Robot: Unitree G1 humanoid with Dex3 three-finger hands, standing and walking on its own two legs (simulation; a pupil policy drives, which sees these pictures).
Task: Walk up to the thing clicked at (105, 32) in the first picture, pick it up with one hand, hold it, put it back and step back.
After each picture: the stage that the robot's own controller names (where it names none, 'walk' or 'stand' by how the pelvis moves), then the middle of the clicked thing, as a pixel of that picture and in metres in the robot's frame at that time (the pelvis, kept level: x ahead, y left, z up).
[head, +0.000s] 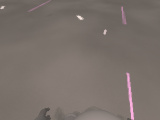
stand; (105, 32) +2.27 -0.45 -0.72
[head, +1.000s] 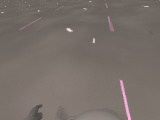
walk; (93, 40) +2.16 -0.03 -0.69
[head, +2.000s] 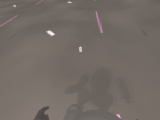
walk; (80, 49) +1.48 +0.27 -0.71
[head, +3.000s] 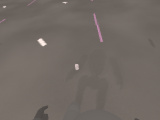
walk; (76, 67) +0.94 +0.26 -0.72
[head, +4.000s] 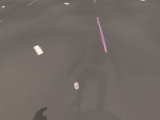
walk; (76, 85) +0.56 +0.20 -0.71
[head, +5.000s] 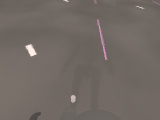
stand; (73, 98) +0.36 +0.13 -0.70
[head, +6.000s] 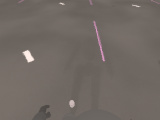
stand; (72, 103) +0.31 +0.16 -0.72
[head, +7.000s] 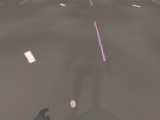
stand; (73, 103) +0.32 +0.16 -0.72
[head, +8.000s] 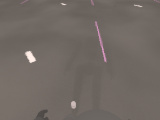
stand; (73, 104) +0.31 +0.15 -0.73
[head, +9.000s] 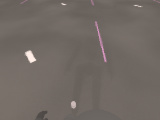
stand; (73, 104) +0.31 +0.15 -0.73
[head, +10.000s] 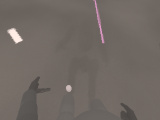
go down; (68, 88) +0.34 +0.16 -0.62
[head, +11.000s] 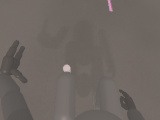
go down; (67, 69) +0.39 +0.19 -0.31
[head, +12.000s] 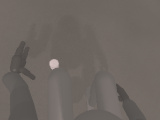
close in; (54, 64) +0.37 +0.22 -0.25
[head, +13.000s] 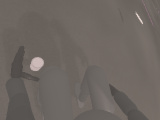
close; (36, 64) +0.36 +0.23 -0.21
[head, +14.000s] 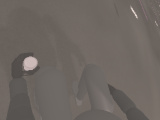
close; (30, 64) +0.36 +0.24 -0.21
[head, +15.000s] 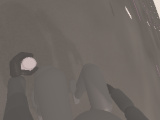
lift; (28, 65) +0.35 +0.24 -0.22
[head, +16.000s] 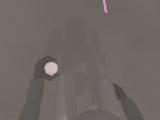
lift; (51, 70) +0.30 +0.26 -0.07
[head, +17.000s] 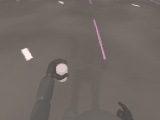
hold; (62, 73) +0.33 +0.18 +0.06
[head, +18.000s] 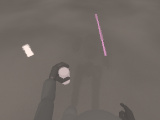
hold; (64, 76) +0.32 +0.17 +0.01
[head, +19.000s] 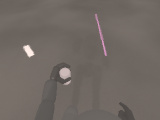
hold; (65, 76) +0.31 +0.16 +0.02
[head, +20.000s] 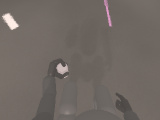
crouch; (63, 70) +0.35 +0.18 -0.07
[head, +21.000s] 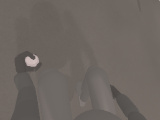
lower; (33, 63) +0.36 +0.25 -0.22
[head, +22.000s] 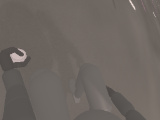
lower; (19, 58) +0.40 +0.27 -0.22
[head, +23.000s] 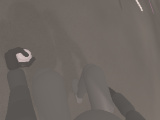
lower; (24, 58) +0.39 +0.27 -0.22
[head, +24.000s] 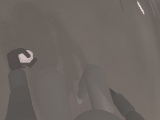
lower; (26, 59) +0.38 +0.27 -0.22
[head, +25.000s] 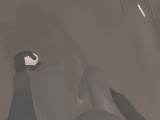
loosen; (31, 62) +0.37 +0.25 -0.22
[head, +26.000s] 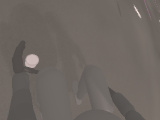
withdraw; (31, 61) +0.37 +0.25 -0.23
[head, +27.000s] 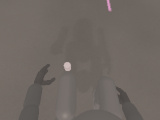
walk; (67, 66) +0.41 +0.20 -0.34
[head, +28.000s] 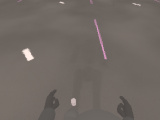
stand; (73, 102) +0.33 +0.14 -0.66
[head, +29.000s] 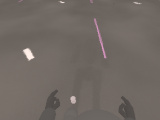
stand; (73, 99) +0.36 +0.16 -0.66
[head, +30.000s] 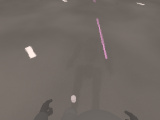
stand; (73, 98) +0.35 +0.15 -0.68
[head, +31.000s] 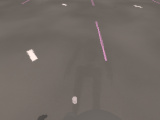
walk; (74, 100) +0.37 +0.14 -0.72
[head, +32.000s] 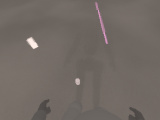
walk; (77, 81) +0.50 +0.16 -0.70
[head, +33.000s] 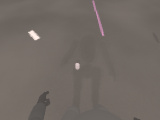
walk; (77, 66) +0.77 +0.16 -0.69
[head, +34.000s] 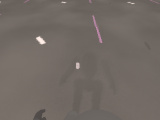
stand; (77, 65) +0.98 +0.19 -0.71
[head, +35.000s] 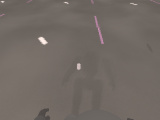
stand; (78, 66) +0.98 +0.17 -0.73
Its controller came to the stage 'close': yes
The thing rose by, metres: 0.72
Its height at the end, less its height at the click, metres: +0.00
